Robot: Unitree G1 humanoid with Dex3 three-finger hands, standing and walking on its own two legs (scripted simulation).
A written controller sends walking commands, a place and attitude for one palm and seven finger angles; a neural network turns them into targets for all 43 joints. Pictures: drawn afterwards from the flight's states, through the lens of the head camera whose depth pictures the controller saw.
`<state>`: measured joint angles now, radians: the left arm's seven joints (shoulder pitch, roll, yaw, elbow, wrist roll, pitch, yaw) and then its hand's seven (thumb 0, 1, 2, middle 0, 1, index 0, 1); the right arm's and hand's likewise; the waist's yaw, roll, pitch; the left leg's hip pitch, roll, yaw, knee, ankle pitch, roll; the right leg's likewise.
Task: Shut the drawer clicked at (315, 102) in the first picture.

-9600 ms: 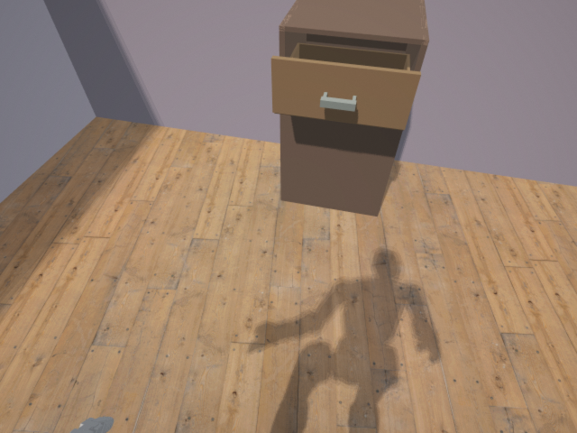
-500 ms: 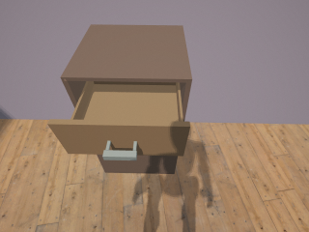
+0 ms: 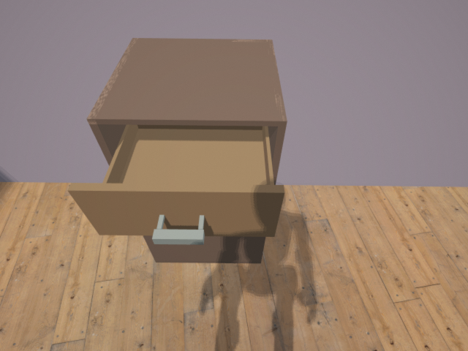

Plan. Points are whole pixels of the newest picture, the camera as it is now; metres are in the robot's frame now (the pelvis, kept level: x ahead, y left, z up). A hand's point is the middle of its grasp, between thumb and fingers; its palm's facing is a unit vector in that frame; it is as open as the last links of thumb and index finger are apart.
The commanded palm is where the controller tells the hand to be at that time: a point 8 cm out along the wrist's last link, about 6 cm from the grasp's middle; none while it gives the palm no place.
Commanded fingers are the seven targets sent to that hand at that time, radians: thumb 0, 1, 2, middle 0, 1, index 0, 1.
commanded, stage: look again from close up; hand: left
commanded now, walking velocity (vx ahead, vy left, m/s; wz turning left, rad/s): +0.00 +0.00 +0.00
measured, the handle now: (180, 228) +0.37 +0.14 -0.06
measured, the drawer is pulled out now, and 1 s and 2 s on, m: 0.20 0.20 0.20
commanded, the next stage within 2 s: raise the hand and make a fist in 0.34 s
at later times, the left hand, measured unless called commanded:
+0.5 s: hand out of the picture +0.00 +0.16 -0.16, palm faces +0.11 -0.97 -0.22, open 7.3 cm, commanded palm +0.09 +0.19 -0.07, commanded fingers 0.00 0.90 0.90 -0.28 -0.39 -0.28 -0.39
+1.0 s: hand out of the picture +0.12 +0.13 -0.04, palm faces +0.22 -0.97 -0.08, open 5.2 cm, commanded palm +0.11 +0.18 -0.03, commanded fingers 0.00 0.90 0.90 -0.78 -0.93 -0.78 -0.93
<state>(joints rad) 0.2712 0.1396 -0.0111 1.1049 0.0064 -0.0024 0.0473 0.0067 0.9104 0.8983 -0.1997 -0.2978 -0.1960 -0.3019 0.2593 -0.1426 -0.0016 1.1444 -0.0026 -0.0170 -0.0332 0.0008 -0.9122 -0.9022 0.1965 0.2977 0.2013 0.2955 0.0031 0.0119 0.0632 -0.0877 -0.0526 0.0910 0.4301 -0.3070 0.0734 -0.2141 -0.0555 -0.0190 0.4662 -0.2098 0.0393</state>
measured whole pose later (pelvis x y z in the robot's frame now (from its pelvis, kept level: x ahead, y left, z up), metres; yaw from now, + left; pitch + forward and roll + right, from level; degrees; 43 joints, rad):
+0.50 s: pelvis -0.01 -0.01 +0.00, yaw +0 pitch -1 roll +0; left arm 0.42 0.14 0.00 0.79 -0.04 0.11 0.08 0.04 0.95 0.90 -0.21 -0.30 -0.20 -0.31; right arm 0.34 -0.12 0.02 1.07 0.02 -0.07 -0.05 0.00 -0.91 -0.90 0.20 0.30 0.20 0.30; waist 0.00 0.00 0.04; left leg -0.13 -0.04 0.09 0.44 -0.30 0.06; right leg -0.26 -0.05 -0.02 0.48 -0.20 0.02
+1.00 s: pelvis -0.03 -0.07 -0.09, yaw +5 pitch +13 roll +0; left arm 0.58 0.18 0.10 -0.06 -0.21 -0.53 -0.15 0.02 0.90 0.90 -0.59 -0.72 -0.59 -0.72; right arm 0.13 -0.24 -0.03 0.43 0.03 -0.23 -0.01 0.01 -0.91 -0.90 0.19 0.30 0.20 0.30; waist 0.06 -0.01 -0.14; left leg -0.81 0.01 -0.04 1.15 -0.57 -0.02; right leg -0.87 -0.02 -0.13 1.11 -0.47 -0.07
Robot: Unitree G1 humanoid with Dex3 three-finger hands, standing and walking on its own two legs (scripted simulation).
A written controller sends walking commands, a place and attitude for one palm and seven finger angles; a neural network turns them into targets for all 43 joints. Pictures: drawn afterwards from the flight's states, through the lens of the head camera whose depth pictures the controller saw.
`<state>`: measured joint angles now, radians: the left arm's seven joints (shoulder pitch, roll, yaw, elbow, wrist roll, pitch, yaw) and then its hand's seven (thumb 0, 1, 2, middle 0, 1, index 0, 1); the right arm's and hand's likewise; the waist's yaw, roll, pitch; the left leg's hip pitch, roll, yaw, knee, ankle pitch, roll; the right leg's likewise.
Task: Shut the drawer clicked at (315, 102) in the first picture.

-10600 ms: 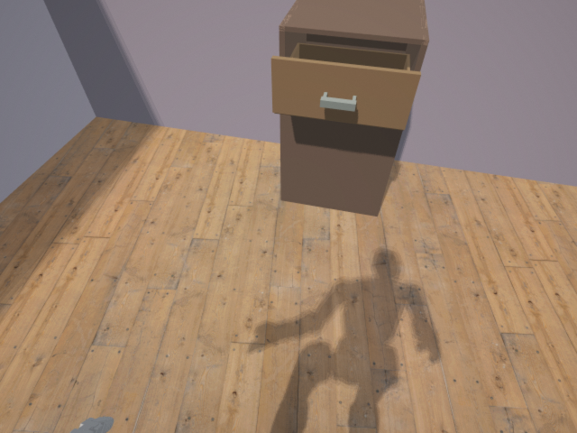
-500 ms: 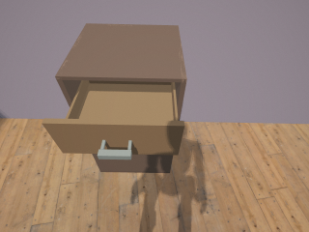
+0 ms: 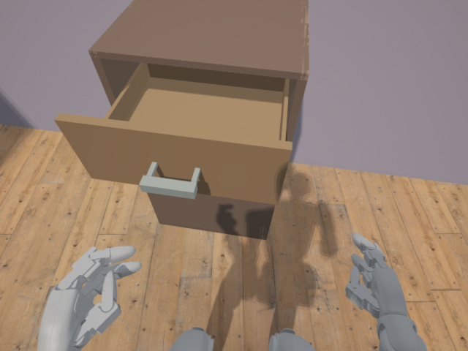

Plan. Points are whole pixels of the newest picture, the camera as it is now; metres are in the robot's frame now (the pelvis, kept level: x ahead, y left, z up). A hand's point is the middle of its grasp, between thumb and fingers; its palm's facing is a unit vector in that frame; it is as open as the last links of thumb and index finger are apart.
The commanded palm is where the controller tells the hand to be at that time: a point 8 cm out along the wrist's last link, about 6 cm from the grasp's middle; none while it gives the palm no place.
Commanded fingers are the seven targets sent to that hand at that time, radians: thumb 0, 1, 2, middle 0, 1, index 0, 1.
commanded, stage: raise the hand and make a fist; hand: left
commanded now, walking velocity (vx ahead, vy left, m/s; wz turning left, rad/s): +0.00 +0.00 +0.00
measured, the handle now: (172, 178) +0.41 +0.17 +0.02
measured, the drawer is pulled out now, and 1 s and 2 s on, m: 0.20 0.20 0.20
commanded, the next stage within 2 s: bring the fist close to the handle in 1.34 s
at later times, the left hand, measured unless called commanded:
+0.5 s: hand (130, 268) +0.21 +0.17 +0.08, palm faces -0.04 -1.00 -0.02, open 3.2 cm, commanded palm +0.18 +0.22 +0.09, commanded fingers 0.00 0.90 0.90 -1.28 -1.47 -1.28 -1.47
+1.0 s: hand (137, 250) +0.22 +0.16 +0.12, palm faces -0.05 -1.00 -0.02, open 3.3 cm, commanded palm +0.20 +0.21 +0.13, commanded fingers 0.00 0.90 0.90 -1.40 -1.60 -1.40 -1.60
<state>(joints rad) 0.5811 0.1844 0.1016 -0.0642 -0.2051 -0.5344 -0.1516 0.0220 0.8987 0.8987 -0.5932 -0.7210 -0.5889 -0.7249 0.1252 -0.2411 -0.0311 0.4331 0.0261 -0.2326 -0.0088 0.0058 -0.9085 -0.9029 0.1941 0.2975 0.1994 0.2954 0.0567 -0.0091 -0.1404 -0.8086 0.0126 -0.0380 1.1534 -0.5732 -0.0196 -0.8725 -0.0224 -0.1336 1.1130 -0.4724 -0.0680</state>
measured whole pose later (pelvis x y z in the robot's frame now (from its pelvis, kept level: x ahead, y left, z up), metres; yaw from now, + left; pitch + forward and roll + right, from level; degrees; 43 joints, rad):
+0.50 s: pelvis +0.02 +0.03 +0.02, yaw -1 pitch +13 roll -1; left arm 0.57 0.17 0.04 -0.19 -0.21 -0.41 -0.17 0.02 0.90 0.90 -1.09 -1.26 -1.08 -1.27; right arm 0.28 -0.26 -0.05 0.52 0.04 -0.24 -0.04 0.01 -0.91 -0.90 0.20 0.30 0.20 0.30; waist -0.02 0.02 -0.11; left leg -0.70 0.00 0.00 1.02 -0.54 0.02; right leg -0.77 -0.03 -0.09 0.98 -0.43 -0.02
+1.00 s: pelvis +0.03 +0.05 +0.03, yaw -1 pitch +10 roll -2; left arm 0.57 0.14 -0.11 -0.38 -0.11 -0.25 -0.04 0.02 0.90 0.90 -1.40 -1.59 -1.39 -1.60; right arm 0.27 -0.21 0.06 0.41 0.03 -0.16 -0.01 0.01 -0.90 -0.90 0.20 0.30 0.21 0.30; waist 0.02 0.05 -0.12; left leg -0.62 -0.02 0.00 1.00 -0.55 0.05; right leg -0.68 -0.04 -0.09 0.94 -0.43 0.00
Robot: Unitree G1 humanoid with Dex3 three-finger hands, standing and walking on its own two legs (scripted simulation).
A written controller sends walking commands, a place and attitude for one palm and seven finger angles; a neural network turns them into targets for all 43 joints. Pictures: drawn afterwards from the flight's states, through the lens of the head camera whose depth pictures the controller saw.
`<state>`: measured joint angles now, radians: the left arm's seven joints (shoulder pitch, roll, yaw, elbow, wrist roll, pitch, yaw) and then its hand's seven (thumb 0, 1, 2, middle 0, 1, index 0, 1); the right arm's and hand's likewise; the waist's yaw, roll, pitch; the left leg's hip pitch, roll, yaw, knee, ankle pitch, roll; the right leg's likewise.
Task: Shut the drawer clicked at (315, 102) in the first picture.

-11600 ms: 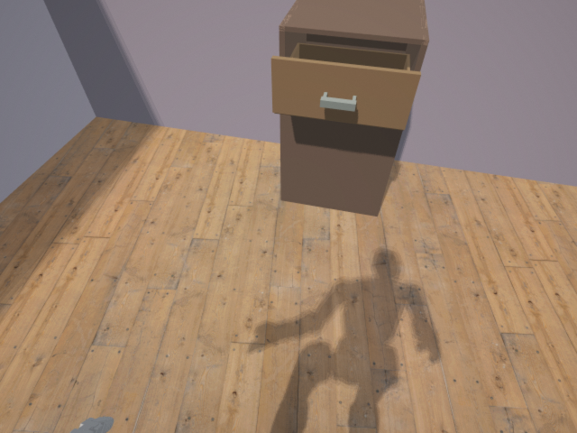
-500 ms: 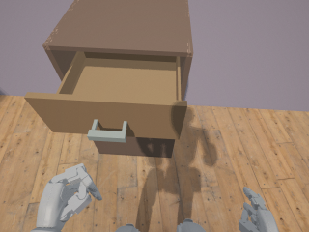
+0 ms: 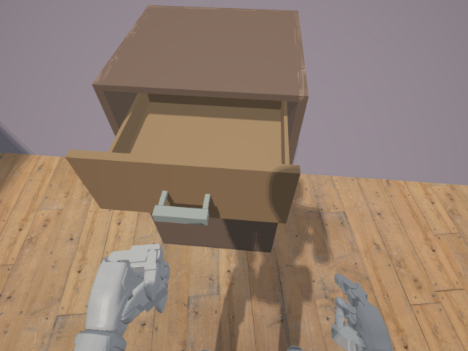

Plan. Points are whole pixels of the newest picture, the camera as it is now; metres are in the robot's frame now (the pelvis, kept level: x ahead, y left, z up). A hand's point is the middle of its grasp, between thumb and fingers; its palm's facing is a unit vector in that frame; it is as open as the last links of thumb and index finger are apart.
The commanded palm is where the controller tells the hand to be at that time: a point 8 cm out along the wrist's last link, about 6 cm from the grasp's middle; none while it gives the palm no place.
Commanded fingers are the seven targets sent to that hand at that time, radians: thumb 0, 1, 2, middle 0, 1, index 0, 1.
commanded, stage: raise the hand and make a fist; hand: left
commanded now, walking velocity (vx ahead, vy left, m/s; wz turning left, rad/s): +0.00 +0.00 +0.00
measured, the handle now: (183, 206) +0.38 +0.13 -0.01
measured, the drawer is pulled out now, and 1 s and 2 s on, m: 0.20 0.20 0.20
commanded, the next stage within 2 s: bring the fist close to the handle in 0.34 s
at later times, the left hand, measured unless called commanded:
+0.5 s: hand (165, 284) +0.20 +0.11 +0.09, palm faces +0.00 -1.00 -0.05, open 3.3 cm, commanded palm +0.18 +0.17 +0.09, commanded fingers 0.00 0.90 0.90 -1.40 -1.60 -1.40 -1.60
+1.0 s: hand (182, 271) +0.24 +0.10 +0.04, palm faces -0.03 -1.00 -0.04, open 3.3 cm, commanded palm +0.22 +0.17 +0.04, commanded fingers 0.00 0.90 0.90 -1.40 -1.60 -1.40 -1.60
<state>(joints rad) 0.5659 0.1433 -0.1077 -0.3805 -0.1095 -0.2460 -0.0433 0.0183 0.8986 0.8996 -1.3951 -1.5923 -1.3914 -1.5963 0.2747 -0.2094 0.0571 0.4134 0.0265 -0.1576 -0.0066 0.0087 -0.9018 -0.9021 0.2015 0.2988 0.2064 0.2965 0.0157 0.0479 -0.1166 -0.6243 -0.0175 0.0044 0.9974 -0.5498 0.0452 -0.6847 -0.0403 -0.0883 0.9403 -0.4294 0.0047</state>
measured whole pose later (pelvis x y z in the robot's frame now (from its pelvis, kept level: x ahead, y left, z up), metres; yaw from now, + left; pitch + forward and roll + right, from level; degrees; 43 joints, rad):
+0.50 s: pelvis +0.00 -0.02 +0.01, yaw +0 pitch +10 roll -1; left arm 0.56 0.17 -0.02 -0.30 -0.17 -0.28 -0.08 0.02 0.90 0.90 -1.40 -1.60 -1.40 -1.60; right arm 0.27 -0.24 0.02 0.46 0.03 -0.19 -0.02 0.01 -0.90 -0.90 0.20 0.30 0.20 0.30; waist 0.00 0.05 -0.12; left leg -0.60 0.00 -0.01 0.95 -0.53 0.01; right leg -0.67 -0.02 -0.10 0.92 -0.43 -0.03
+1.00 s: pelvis -0.01 -0.03 -0.01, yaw +0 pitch +15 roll +0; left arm 0.34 0.15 0.00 -0.04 -0.15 -0.38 -0.09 0.02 0.90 0.90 -1.40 -1.60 -1.40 -1.60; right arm 0.27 -0.24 0.01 0.49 0.02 -0.17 -0.01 0.01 -0.90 -0.90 0.20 0.30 0.20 0.30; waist -0.02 0.03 -0.14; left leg -0.76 0.00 0.00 1.06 -0.56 0.01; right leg -0.83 -0.03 -0.09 1.03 -0.45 -0.03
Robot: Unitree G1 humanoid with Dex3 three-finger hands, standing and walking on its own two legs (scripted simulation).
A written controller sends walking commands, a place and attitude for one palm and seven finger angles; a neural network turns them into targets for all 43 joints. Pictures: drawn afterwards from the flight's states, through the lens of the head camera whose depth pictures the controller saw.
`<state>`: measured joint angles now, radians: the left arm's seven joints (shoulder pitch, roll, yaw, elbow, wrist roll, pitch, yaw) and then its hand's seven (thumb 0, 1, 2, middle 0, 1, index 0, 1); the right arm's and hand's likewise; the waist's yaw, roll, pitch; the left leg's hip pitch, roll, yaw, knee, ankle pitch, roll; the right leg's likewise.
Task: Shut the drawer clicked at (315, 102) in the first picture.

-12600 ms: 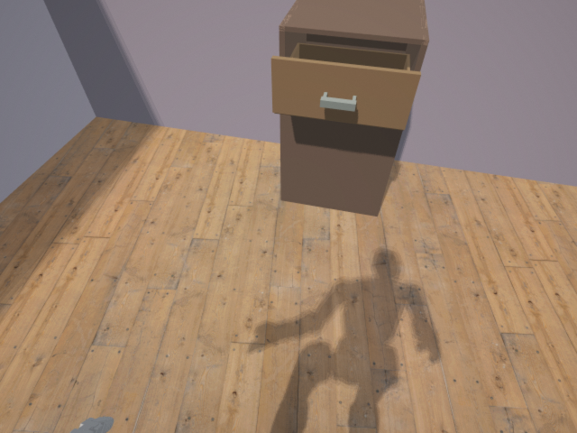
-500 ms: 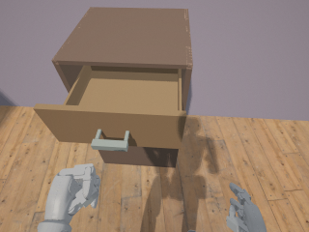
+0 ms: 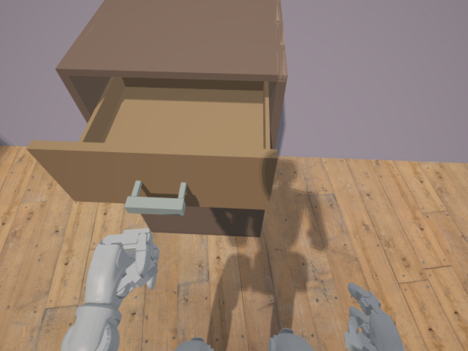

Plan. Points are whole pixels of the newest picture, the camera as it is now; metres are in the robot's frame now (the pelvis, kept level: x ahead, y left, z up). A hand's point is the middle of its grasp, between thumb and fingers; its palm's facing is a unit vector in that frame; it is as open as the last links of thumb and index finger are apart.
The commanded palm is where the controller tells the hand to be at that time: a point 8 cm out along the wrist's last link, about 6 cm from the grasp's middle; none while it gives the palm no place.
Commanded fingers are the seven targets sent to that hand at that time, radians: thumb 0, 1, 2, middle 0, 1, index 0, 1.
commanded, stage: bring the fist close to the handle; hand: left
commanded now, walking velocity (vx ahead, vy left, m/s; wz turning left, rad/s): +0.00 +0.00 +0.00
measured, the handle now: (158, 196) +0.39 +0.16 +0.01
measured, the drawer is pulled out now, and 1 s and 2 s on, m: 0.20 0.20 0.10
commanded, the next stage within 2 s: push the drawer shut in 0.84 s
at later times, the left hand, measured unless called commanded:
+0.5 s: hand (161, 246) +0.29 +0.14 +0.00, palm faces -0.04 -1.00 -0.02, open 3.3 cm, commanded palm +0.27 +0.20 +0.01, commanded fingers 0.00 0.90 0.90 -1.40 -1.60 -1.40 -1.60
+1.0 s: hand (164, 249) +0.28 +0.13 +0.01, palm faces -0.06 -1.00 -0.02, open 3.3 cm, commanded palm +0.27 +0.19 +0.01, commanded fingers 0.00 0.90 0.90 -1.40 -1.60 -1.40 -1.60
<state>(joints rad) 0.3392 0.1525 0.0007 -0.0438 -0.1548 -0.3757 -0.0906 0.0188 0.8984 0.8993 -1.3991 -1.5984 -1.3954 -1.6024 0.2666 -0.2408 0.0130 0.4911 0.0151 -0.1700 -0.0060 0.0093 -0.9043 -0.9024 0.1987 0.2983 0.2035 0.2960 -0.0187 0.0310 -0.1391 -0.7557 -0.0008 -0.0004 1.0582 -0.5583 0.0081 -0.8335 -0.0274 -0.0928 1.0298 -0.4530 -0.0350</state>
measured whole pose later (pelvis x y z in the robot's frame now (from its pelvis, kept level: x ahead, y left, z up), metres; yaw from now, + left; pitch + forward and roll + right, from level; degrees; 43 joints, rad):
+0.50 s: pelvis -0.02 +0.01 -0.03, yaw +0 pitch +20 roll -1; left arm 0.02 0.16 0.04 0.25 -0.14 -0.43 -0.08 0.02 0.90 0.90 -1.40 -1.60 -1.40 -1.60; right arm 0.21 -0.24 0.01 0.53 0.00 -0.11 0.01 0.01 -0.90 -0.90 0.20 0.30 0.20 0.30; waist -0.03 0.02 -0.15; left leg -0.96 -0.01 0.01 1.21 -0.59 0.03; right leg -1.04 -0.04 -0.08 1.16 -0.47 -0.02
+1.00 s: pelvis -0.01 +0.02 -0.03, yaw +0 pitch +20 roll -1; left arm 0.07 0.14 -0.03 0.18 -0.12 -0.43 -0.04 0.02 0.90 0.90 -1.40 -1.60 -1.40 -1.60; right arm 0.21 -0.24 0.01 0.51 0.01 -0.06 0.01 0.01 -0.91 -0.90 0.20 0.30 0.20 0.30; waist -0.02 0.02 -0.16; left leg -0.96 -0.01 0.01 1.21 -0.60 0.03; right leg -1.03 -0.04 -0.08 1.15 -0.47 -0.01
